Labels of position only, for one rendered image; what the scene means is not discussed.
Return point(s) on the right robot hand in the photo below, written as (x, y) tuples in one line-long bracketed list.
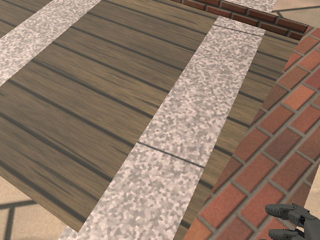
[(297, 215)]

